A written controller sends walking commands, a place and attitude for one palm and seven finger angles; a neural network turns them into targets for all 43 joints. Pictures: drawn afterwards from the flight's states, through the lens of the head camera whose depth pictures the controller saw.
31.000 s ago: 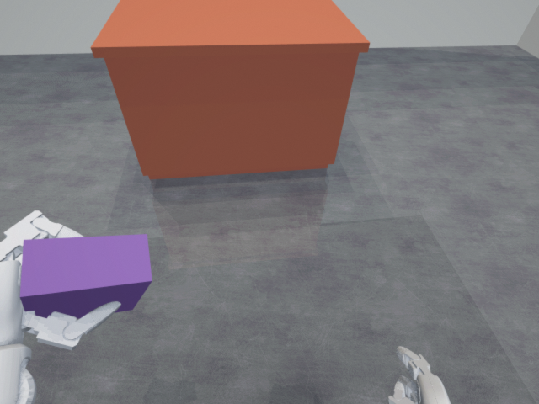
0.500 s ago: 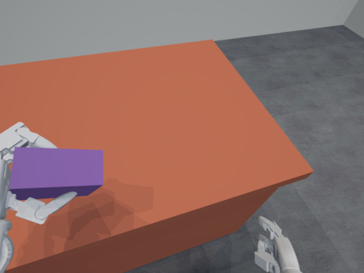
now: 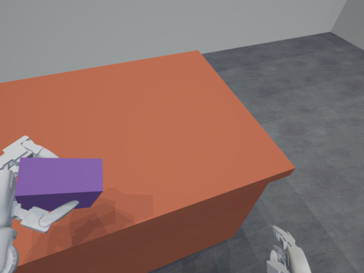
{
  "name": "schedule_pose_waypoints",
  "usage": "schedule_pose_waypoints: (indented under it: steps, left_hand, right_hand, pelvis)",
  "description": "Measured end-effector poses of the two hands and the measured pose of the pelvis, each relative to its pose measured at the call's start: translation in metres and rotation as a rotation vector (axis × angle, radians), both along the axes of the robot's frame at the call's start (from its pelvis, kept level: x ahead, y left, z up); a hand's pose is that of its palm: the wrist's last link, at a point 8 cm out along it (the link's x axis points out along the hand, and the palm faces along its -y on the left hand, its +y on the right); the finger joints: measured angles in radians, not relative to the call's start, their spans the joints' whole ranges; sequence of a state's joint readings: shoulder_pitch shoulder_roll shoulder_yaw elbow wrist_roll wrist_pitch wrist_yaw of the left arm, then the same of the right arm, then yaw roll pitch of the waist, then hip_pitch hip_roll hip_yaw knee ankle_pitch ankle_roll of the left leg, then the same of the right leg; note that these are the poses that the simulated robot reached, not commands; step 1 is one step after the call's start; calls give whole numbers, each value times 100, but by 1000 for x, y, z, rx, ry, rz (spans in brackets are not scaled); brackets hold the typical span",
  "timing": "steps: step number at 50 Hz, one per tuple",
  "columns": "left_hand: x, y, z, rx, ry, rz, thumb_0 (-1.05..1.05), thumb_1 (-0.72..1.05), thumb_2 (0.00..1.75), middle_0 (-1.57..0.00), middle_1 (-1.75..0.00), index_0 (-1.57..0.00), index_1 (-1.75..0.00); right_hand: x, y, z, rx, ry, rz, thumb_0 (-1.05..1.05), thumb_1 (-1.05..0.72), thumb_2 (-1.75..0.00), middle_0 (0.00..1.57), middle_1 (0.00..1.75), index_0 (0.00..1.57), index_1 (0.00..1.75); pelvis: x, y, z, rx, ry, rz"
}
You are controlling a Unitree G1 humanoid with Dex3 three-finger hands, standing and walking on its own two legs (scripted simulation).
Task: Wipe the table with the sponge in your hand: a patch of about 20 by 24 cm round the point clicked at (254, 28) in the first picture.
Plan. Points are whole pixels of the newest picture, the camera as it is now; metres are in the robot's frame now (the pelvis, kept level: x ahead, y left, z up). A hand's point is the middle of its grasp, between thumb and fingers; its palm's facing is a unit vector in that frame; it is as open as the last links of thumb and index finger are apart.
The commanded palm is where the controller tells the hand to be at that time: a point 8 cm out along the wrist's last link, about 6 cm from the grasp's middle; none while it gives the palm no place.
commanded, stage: come to a stop and stand still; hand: left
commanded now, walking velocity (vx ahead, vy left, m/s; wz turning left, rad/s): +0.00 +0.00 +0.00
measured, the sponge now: (72, 186) +0.23 +0.21 +0.13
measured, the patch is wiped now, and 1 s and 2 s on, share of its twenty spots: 0.00 0.00 0.00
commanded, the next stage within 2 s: look again from close up in 0.80 s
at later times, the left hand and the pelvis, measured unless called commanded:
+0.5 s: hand (48, 174) +0.25 +0.26 +0.14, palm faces +0.29 -0.85 -0.44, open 9.9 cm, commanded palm +0.18 +0.29 +0.17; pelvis +0.01 +0.01 +0.00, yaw -1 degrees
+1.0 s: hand (35, 172) +0.24 +0.27 +0.15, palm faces +0.34 -0.86 -0.38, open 9.9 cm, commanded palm +0.18 +0.31 +0.17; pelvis +0.02 +0.03 +0.00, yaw +0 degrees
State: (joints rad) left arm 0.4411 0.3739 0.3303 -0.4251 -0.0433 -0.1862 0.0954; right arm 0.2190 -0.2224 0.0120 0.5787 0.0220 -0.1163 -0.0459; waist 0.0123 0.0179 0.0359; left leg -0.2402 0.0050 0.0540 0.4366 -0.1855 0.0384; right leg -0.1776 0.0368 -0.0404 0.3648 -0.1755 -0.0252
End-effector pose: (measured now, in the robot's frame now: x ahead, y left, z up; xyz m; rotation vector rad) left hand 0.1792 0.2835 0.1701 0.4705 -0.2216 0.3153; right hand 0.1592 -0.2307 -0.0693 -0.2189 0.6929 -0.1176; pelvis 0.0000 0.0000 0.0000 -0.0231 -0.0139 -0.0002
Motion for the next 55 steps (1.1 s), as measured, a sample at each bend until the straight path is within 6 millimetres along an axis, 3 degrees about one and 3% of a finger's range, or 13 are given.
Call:
schedule_pose_waypoints:
  steps: [4, 7, 9, 11, 17, 22, 27, 32, 39, 45, 55]
  left_hand:
    - [0, -1, 0, -1, 4, 0, 0, -48, 104, -77, -135, -76, -136]
    - [14, 19, 27, 166, -82, 0, 0, -48, 104, -77, -134, -76, -135]
    - [22, 34, 41, 167, -154, 49, 0, -48, 104, -78, -134, -76, -135]
    - [26, 36, 45, 133, -181, 67, 0, -48, 104, -77, -135, -76, -136]
    - [25, 0, 6, 55, -17, -81, 0, -47, 104, -76, -135, -75, -136]
    - [28, 7, -19, 24, 70, -87, 0, -48, 104, -77, -135, -76, -136]
    - [32, 22, -6, 37, -5, -34, 0, -48, 104, -77, -135, -76, -135]
    - [32, 25, 9, 43, -84, -32, 0, -48, 104, -77, -135, -76, -136]
    - [33, 28, -5, -3, -33, -28, 0, -48, 104, -77, -135, -76, -136]
    - [29, 31, -13, -28, -6, -22, 0, -48, 104, -77, -135, -76, -136]
    - [19, 34, -2, -2, -43, -24, 0, -48, 104, -77, -135, -76, -136]
  right_hand:
    - [0, 0, -1, 3, 3, 3, 2, -90, -90, 20, 30, 20, 30]
    - [-1, 3, -6, -20, 36, 60, 2, -90, -90, 20, 30, 20, 30]
    - [-1, 4, -10, -4, 55, 74, 2, -90, -90, 20, 30, 20, 30]
    - [-2, 5, -11, 26, 43, 57, 2, -90, -90, 20, 30, 20, 30]
    - [-5, 11, -9, 50, 20, -9, 2, -90, -90, 20, 30, 20, 30]
    - [-2, 18, -8, 13, 55, 4, 2, -90, -90, 20, 30, 20, 30]
    - [14, 26, -5, -5, 48, 51, 2, -90, -90, 20, 30, 20, 30]
    - [35, 35, 2, -2, 5, 79, 2, -90, -90, 20, 30, 20, 30]
    - [50, 44, 12, -2, -40, 80, 2, -90, -90, 20, 30, 20, 30]
    - [47, 45, 15, -17, -35, 78, 1, -90, -90, 20, 30, 20, 30]
    - [25, 43, 8, -22, 9, 56, 2, -90, -90, 20, 30, 20, 30]
  pelvis:
    - [1, -1, 0, 1, 0, 0]
    - [-7, -5, -3, -4, 3, 6]
    - [-11, -5, -4, 0, 1, -4]
    - [-10, -1, -4, 4, 3, -21]
    - [4, 11, -2, 9, 13, -40]
    - [11, 12, -3, 9, 13, -24]
    - [16, 15, -3, 4, 11, -13]
    - [21, 19, -3, 1, 15, -12]
    - [23, 23, -2, -2, 20, -12]
    - [20, 25, -1, -5, 17, -9]
    - [14, 28, -1, -6, 7, -3]
